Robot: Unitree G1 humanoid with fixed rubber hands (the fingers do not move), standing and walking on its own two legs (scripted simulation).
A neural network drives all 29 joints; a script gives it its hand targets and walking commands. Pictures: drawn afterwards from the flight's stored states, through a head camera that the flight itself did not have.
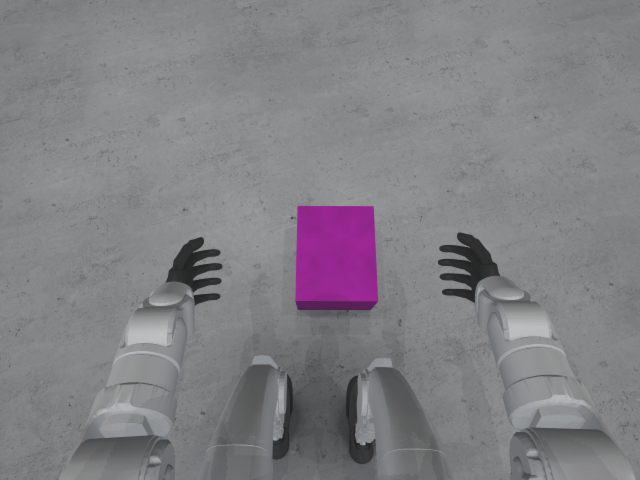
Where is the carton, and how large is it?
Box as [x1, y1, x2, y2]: [295, 206, 377, 309]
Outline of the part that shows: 298,206 295,300 298,309 370,309 377,301 373,206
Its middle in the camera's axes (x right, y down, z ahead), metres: +0.05 +0.06 +1.08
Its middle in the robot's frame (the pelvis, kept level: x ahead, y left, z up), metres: +0.52 -0.03 -0.61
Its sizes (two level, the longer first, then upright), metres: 0.258 0.206 0.142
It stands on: the floor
